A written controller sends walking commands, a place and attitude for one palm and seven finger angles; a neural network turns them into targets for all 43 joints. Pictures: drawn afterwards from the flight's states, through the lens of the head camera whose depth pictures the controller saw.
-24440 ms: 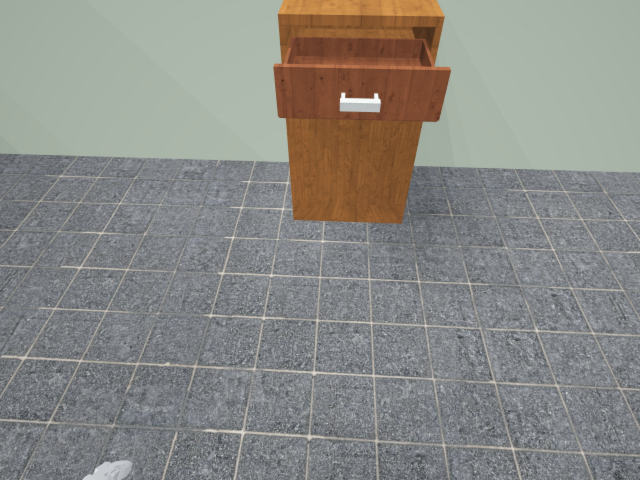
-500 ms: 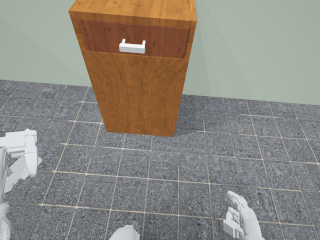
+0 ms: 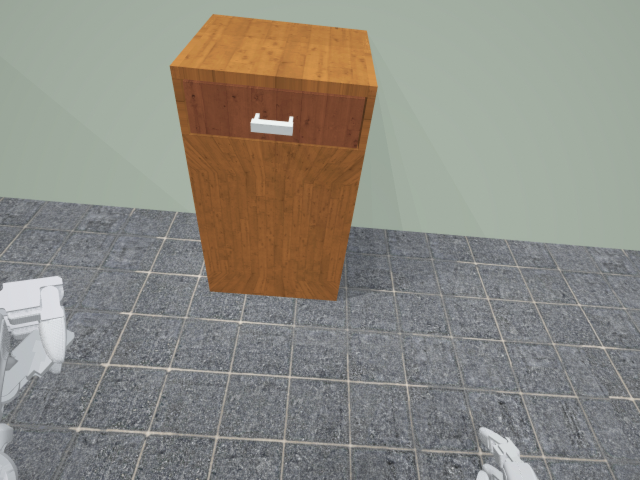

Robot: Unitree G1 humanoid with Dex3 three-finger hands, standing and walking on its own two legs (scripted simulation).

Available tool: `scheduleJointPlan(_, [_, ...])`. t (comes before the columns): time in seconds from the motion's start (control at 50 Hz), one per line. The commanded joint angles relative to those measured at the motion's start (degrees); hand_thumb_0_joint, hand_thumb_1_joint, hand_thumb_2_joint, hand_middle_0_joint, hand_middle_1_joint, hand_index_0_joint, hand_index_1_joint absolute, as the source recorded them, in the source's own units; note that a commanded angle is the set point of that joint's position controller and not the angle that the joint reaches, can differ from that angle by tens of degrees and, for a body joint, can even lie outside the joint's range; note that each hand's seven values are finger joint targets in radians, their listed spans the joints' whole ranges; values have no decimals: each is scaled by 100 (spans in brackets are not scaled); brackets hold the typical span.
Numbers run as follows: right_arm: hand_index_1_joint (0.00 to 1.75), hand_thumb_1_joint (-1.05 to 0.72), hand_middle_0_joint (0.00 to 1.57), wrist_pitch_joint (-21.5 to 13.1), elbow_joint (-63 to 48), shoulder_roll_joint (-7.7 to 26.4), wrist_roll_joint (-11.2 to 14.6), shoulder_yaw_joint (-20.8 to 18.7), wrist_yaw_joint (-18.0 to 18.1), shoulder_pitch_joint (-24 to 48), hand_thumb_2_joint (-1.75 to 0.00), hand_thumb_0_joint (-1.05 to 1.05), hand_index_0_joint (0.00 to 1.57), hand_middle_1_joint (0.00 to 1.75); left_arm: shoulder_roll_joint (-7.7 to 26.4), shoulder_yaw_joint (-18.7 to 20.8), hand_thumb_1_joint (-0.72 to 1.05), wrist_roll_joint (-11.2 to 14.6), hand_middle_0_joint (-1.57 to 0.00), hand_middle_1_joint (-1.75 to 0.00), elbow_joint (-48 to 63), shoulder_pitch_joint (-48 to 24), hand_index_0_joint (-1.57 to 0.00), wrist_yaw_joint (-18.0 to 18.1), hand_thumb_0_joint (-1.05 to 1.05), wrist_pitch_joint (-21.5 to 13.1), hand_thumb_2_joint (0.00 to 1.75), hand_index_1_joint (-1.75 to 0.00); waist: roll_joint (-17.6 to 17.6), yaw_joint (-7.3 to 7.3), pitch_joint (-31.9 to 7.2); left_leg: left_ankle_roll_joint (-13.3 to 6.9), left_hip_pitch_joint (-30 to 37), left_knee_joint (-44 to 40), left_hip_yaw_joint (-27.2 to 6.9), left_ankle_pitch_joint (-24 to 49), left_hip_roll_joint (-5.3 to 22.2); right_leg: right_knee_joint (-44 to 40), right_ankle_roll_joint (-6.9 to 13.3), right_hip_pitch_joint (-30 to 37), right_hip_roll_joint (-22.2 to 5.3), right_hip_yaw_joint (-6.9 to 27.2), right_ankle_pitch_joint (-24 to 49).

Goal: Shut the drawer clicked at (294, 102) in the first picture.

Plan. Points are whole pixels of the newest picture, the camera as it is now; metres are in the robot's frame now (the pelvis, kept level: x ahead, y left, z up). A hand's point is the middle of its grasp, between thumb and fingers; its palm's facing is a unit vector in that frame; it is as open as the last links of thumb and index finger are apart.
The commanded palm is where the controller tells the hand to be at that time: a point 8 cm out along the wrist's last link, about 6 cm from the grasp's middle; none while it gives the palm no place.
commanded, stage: stop stepping back and stand still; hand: left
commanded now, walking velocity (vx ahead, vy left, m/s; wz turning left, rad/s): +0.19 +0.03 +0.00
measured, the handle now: (273, 122) +0.92 +0.18 +0.00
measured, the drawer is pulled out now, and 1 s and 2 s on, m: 0.00 0.00 0.00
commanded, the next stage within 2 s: let the arm hang, fingers relaxed in 0.30 s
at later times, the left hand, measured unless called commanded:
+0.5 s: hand (91, 396) +0.18 +0.26 +0.06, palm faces +0.28 -0.87 -0.41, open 3.1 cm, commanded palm none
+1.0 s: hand out of the picture -0.08 +0.23 -0.16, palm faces +0.09 -0.95 -0.29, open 5.5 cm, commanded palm none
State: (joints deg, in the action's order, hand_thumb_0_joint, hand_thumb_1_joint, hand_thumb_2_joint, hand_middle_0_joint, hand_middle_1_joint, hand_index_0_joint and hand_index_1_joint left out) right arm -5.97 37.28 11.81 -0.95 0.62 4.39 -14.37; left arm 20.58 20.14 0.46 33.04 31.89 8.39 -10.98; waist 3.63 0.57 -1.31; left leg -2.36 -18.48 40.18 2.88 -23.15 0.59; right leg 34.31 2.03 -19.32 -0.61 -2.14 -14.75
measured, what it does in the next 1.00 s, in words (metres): steps on the spot: right foot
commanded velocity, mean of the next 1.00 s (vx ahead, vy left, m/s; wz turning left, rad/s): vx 0.04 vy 0.00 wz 0.00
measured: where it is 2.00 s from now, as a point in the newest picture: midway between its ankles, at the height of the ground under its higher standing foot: outside the picture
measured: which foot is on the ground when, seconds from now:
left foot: down 0.00-1.00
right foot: down 0.00-0.02, up 0.04-0.22, down 0.24-1.00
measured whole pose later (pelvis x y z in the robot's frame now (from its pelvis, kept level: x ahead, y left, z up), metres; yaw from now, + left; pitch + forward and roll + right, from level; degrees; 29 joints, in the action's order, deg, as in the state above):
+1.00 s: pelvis -0.05 +0.01 +0.00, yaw +4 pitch -2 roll -1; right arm 2.2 58.2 12.7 -1.2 -2.3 0.4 -19.2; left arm 15.2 2.1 -0.9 -58.0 20.1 0.4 2.0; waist -1.2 -0.1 3.6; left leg -0.6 -19.8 31.1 -2.1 -10.0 -0.2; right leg 30.6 -0.5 -15.6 0.5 2.1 -13.7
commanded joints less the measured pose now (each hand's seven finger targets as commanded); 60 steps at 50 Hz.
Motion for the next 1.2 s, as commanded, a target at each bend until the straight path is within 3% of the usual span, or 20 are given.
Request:
scheduleJointPlan(0.0, [30, -90, 20, -442, -1027, 800, -3, -183, 173, 606, -90, 0, 20, 30, 843, 481, 90, -19, -140, -160, 1481, -328, -140, 145, 0, -428, 90, -160, -2777, -275, 336, -740, 433, -3202, -2692, -3040, 1615, 1711, -114, -1592, 312, -10, -1937])
scheduleJointPlan(0.08, [30, -90, 20, -529, -1001, 613, 36, -218, -21, 664, -90, 0, 20, 30, 1194, 901, 90, -44, -140, -160, 1150, -120, -140, 123, 0, -479, 90, -160, -1046, -83, 387, -858, -622, -3005, -2210, -1461, 1677, 2606, -166, -836, -136, 268, -1221])
scheduleJointPlan(0.16, [30, -90, 20, -395, -1123, 670, 47, -216, 18, 765, -90, 0, 20, 30, 1068, 706, 90, -10, -140, -160, 867, 105, -140, 100, 0, -386, 90, -160, -1392, 18, 270, -225, -1823, -2249, -714, -1806, 939, -3, -34, 1614, 179, -479, -1339])
scheduleJointPlan(0.18, [30, -90, 20, -319, -1141, 670, 17, -259, 30, 806, -90, 0, 20, 30, 1112, 710, 90, -56, -140, -160, 785, 73, -140, 80, 0, -355, 90, -160, -603, 66, 397, -53, -2106, -944, -290, -1561, 476, -926, 202, 1620, -140, 333, -1761])
scheduleJointPlan(0.2, [30, -90, 20, -249, -1161, 581, 60, -323, 2, 777, -90, 0, 20, 30, 1204, 758, 90, -8, -140, -160, 842, -28, -140, 48, 0, -298, 90, -160, 1069, 43, 354, 113, -2092, 1157, 54, -851, -81, -2215, 733, 911, -1323, 2597, -3053])
scheduleJointPlan(0.22, [30, -90, 20, -293, -1126, 673, 101, -364, 15, 786, -90, 0, 20, 30, 1352, 794, 90, 95, -140, -160, 1114, -345, -140, 33, 0, -277, 90, -160, 1337, -8, 411, 150, -2022, 2290, -203, -260, -30, -2748, 1008, 391, -2100, 3459, -2356])
scheduleJointPlan(0.24, [30, -90, 20, -330, -1009, 676, 14, -326, -16, 659, -90, 0, 20, 30, 1376, 907, 90, 108, -140, -160, 1133, -494, -140, 28, 0, -389, 90, -160, 664, -172, 310, 215, -1872, 2396, -267, 85, 161, -2454, 1059, 522, -2062, 2930, -548])
scheduleJointPlan(0.26, [30, -90, 20, -365, -918, 622, 0, -288, -98, 494, -90, 0, 20, 30, 1697, 1064, 90, 96, -140, -160, 1577, -867, -140, 47, 0, -476, 90, -160, 925, -268, -480, 248, -1246, 1984, -377, 29, 372, -2195, 1062, 482, -2056, 2748, -1128])
scheduleJointPlan(0.34, [30, -90, 20, -478, -888, 535, 15, -256, 140, 580, -90, 0, 20, 30, 936, 631, 90, 72, -140, -160, 1344, 19, -140, 31, 0, -382, 90, -160, -289, -242, -109, 26, 1188, -1165, -72, 272, 225, -908, 329, -1069, -929, 766, -2039])
scheduleJointPlan(0.36, [30, -90, 20, -534, -929, 665, 4, -228, 167, 606, -90, 0, 20, 30, 963, 656, 90, 72, -140, -160, 1538, -66, -140, 23, 0, -472, 90, -160, -1421, -212, 21, -166, 1040, -2066, -970, -340, 710, 119, 66, -1100, -442, 452, -1628])
scheduleJointPlan(0.38, [30, -90, 20, -380, 481, 1905, -92, -699, -494, -12, -90, 0, 20, 30, -440, -1348, 90, -401, -140, -160, -3295, -776, -140, -744, 0, 702, 90, -160, -2874, -685, 465, -591, 412, -1542, -2343, 2014, 1384, 1972, -299, -2190, -143, -73, -1005])
scheduleJointPlan(0.46, [30, -90, 20, 113, -53, 1158, -198, -505, -411, -68, -90, 0, 20, 30, -397, -1417, 90, -264, -124, -143, -3740, -1205, -124, -741, 0, 1116, 90, -143, -143, -395, -611, -898, 451, -1170, -2240, 4659, 1547, 2306, -366, -1168, -58, 508, -1880])
scheduleJointPlan(0.5, [30, -90, 20, 235, 23, 1239, -169, -436, -399, 189, -90, 0, 20, 30, -259, -1458, 90, -245, -116, -134, -4623, -1044, -116, -770, 0, 1077, 90, -134, 162, -19, -769, -433, 204, -848, -1378, 3765, 1074, 624, -307, 160, -6, 197, -1033])
scheduleJointPlan(0.54, [30, -90, 20, 387, 93, 764, -21, -345, -417, 332, -90, 0, 20, 30, 303, -1427, 90, -268, -108, -125, -5482, -1088, -108, -761, 0, 1080, 90, -125, 1173, 73, -530, 142, -690, -101, -513, 492, -68, -1028, 63, 594, -905, 1665, -30])
scheduleJointPlan(0.6, [30, -90, 20, 720, 390, 635, -89, -348, -561, -211, -90, 0, 20, 30, 790, -1533, 90, -250, -96, -112, -6083, -2026, -96, -838, 0, 1299, 90, -112, -305, -496, 684, 93, 374, 336, -145, -541, -163, -2287, 467, -2287, -1323, 2162, -4037])
scheduleJointPlan(0.66, [30, -90, 20, 733, 846, 635, -110, -340, -466, -568, -90, 0, 20, 30, 182, -1697, 90, -195, -84, -99, -6850, -2065, -84, -797, 0, 1269, 90, -99, 474, -457, 758, -51, 353, -388, -556, 36, -4, -1440, 169, -1793, -533, 1327, -2641])
scheduleJointPlan(0.74, [30, -90, 20, 595, 904, 1211, -172, -443, -393, -29, -90, 0, 20, 30, 51, -1615, 90, -149, -68, -82, -7515, -1365, -68, -792, 0, 1257, 90, -82, -2535, 45, 333, -464, -1264, -2969, -2336, -1958, 1021, 505, -108, 321, 232, 272, -1080])
scheduleJointPlan(0.82, [30, -90, 20, 598, 1274, 1183, -70, -520, -303, -5, -90, 0, 20, 30, -73, -1635, 90, -137, -52, -65, -8229, -1025, -52, -857, 0, 1195, 90, -65, -758, 234, -64, -258, -854, -2434, -1501, -1085, 670, -160, -75, 1008, 200, 302, -524])
scheduleJointPlan(0.92, [30, -90, 20, 658, 1739, 655, -25, -429, -358, -635, -90, 0, 20, 30, 263, -1680, 90, -111, -32, -43, -8535, -1646, -32, -777, 0, 1049, 90, -43, 175, -287, 299, 42, 774, -1031, -637, 577, 51, -1998, 320, -660, -642, 1480, -1922])
scheduleJointPlan(1.18, [30, -90, 20, 569, 2122, 1042, -54, -491, -327, -30, -90, 0, 20, 30, 140, -1686, 90, -151, -20, -30, -9220, -1616, -20, -767, 0, 1063, 90, -30, -509, -44, 372, -35, 279, -2335, -1200, -156, 439, -1315, 93, 276, -198, 898, -870])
